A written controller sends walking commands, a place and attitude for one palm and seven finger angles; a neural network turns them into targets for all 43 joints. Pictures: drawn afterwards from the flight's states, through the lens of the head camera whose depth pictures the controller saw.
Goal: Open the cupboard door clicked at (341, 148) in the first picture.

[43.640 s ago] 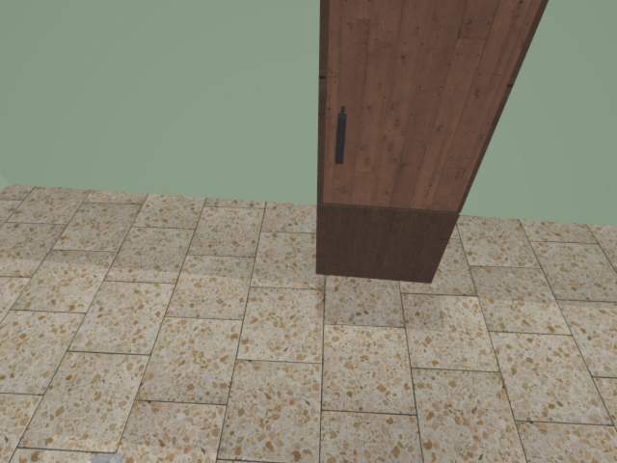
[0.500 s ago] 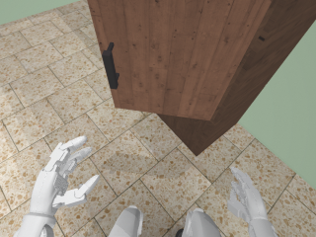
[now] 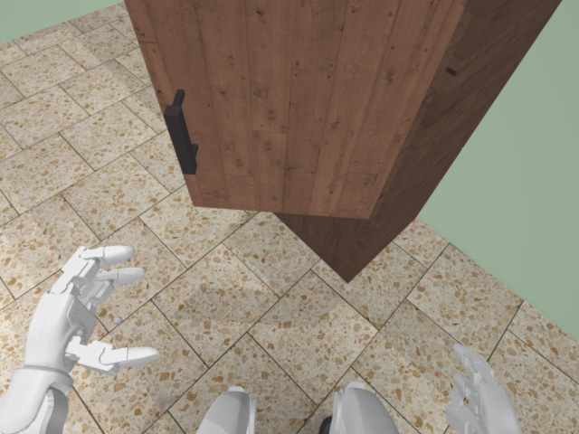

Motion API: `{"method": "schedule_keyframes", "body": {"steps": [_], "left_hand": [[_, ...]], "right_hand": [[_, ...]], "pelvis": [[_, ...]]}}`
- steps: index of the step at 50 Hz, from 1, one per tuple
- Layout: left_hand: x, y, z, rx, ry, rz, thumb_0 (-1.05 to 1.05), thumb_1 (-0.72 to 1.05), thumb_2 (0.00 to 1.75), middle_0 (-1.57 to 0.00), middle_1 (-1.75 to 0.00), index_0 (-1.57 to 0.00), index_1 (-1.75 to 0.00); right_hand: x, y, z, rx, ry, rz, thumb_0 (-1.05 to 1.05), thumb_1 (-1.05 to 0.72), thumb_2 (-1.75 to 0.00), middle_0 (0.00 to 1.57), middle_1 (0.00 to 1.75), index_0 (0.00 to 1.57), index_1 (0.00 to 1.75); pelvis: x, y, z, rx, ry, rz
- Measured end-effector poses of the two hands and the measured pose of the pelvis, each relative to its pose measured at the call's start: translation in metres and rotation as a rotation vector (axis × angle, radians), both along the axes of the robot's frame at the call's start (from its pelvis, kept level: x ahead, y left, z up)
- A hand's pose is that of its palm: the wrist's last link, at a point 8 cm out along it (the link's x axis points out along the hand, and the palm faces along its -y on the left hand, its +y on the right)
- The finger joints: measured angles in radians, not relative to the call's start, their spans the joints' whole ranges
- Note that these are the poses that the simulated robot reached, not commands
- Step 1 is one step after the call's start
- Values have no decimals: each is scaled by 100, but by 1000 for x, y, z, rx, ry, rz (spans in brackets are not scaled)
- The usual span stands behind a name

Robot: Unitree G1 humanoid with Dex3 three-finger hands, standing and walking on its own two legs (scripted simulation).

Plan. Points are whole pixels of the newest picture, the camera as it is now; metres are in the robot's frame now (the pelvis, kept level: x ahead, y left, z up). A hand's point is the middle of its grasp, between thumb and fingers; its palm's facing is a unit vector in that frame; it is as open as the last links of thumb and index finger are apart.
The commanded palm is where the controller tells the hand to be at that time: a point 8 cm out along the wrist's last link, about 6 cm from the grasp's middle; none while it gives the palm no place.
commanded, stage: raise the hand with hooked fingers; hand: left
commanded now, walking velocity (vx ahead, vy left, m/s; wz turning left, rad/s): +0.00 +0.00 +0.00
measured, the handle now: (184, 133) +0.56 +0.21 +0.02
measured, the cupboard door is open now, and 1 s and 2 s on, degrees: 43 43 43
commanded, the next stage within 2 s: move the hooked fingers beside the handle in 1.00 s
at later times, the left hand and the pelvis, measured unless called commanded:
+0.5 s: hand (87, 287) +0.28 +0.27 +0.04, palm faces +0.00 -1.00 -0.06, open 14.0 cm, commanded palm +0.26 +0.32 +0.04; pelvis +0.00 +0.00 +0.00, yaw +0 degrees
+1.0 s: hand (90, 285) +0.28 +0.27 +0.04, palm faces +0.00 -1.00 -0.05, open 14.0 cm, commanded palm +0.26 +0.32 +0.04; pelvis +0.00 +0.00 +0.00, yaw +0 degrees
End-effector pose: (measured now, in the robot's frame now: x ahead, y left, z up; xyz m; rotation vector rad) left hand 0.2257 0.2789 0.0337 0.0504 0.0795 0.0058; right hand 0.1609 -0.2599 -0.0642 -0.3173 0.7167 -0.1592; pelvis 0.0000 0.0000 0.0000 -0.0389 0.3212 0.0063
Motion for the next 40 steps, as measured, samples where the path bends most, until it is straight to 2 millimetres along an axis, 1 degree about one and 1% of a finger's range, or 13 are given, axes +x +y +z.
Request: {"method": "schedule_keyframes", "body": {"steps": [6,12,18,27,34,40], "left_hand": [[5,11,4,4,-17,9,0,-32,38,-29,-108,-28,-109],[14,22,4,7,-4,2,0,-43,33,-30,-115,-29,-116],[23,33,9,10,-14,3,-1,-48,31,-30,-118,-29,-119],[38,47,10,8,-15,-3,-1,-50,30,-30,-119,-30,-120],[41,44,10,-2,-14,-18,-1,-50,30,-30,-120,-29,-120],[39,42,8,2,-9,-10,-1,-50,30,-30,-120,-30,-120]], "right_hand": [[16,10,4,15,-31,39,1,-90,-90,20,30,20,30],[19,22,-1,42,-23,69,1,-90,-90,20,30,20,30],[10,24,-8,55,11,69,1,-90,-90,20,30,20,30],[-11,10,-12,27,66,33,1,-90,-90,20,30,20,30],[-23,1,-8,10,81,6,1,-90,-90,20,30,20,30],[-24,0,-7,8,81,4,1,-90,-90,20,30,20,30]], "pelvis": [[2,-1,1,-4,-1,4],[1,-1,0,-8,2,6],[1,-1,0,-7,8,4],[-1,-1,-1,-7,14,-2],[-1,-1,1,-4,17,-8],[-2,-1,2,-3,15,-9]]}}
